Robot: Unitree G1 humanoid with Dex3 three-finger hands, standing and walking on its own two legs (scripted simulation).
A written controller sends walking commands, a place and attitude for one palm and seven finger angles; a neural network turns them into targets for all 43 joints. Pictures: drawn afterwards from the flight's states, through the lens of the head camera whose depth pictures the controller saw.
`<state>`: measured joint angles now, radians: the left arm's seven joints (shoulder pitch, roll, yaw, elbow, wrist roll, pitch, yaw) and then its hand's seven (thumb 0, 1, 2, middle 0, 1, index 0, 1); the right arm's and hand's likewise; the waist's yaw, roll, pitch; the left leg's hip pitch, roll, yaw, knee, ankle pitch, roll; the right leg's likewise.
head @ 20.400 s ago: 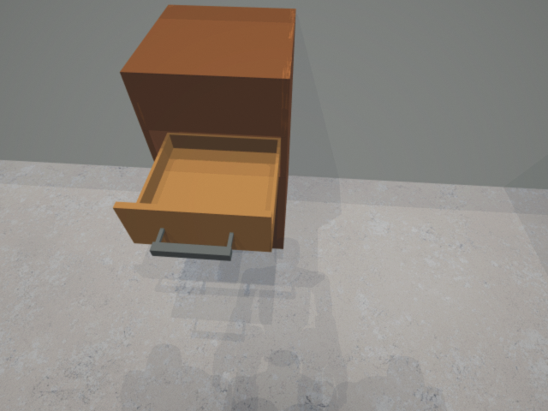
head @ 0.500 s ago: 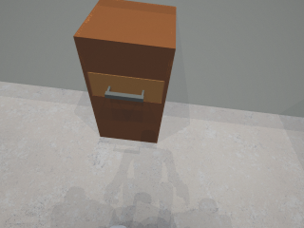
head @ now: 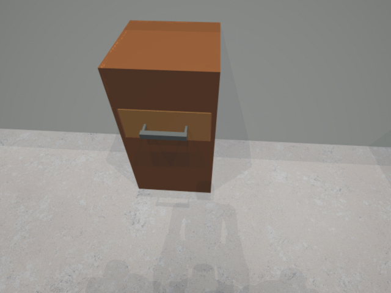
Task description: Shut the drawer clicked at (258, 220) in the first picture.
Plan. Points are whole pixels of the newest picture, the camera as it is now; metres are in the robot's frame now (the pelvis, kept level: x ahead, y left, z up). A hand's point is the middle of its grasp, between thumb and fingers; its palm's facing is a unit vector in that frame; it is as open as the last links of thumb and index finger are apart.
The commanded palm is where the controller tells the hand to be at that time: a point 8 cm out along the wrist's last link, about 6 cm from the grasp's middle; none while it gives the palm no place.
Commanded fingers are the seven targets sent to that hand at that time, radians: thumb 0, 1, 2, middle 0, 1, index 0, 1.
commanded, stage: let the arm hang, fingers relaxed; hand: left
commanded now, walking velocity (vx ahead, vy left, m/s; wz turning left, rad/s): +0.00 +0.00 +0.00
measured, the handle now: (164, 131) +0.77 +0.18 -0.23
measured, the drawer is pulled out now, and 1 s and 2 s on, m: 0.00 0.00 0.00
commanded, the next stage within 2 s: look to check the result in 0.26 s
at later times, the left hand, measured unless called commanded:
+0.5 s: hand out of the picture -0.02 +0.13 -0.18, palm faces +0.07 -0.98 -0.17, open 7.3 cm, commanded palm none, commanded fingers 0.00 0.90 0.90 -0.20 -0.30 -0.20 -0.30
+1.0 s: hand out of the picture +0.00 +0.12 -0.17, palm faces +0.07 -0.98 -0.17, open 7.3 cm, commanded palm none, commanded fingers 0.00 0.90 0.90 -0.20 -0.30 -0.20 -0.30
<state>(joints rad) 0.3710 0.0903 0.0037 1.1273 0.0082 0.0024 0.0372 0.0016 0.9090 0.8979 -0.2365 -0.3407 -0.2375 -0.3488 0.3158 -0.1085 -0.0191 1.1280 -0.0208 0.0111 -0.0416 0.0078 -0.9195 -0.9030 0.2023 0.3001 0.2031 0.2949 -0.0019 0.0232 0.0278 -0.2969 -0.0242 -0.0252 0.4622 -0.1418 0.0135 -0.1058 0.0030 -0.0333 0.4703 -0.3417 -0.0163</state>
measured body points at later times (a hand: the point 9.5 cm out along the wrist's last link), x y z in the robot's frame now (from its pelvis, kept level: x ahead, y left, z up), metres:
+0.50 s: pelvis +0.01 -0.02 +0.00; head +0.03 -0.03 +0.45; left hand -0.02 +0.18 -0.16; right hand -0.01 -0.23 -0.17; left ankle +0.07 +0.11 -0.74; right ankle -0.05 -0.11 -0.74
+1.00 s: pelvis +0.03 -0.03 +0.00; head +0.04 -0.04 +0.45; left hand +0.00 +0.17 -0.16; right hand +0.01 -0.24 -0.17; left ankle +0.07 +0.11 -0.74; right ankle -0.05 -0.11 -0.74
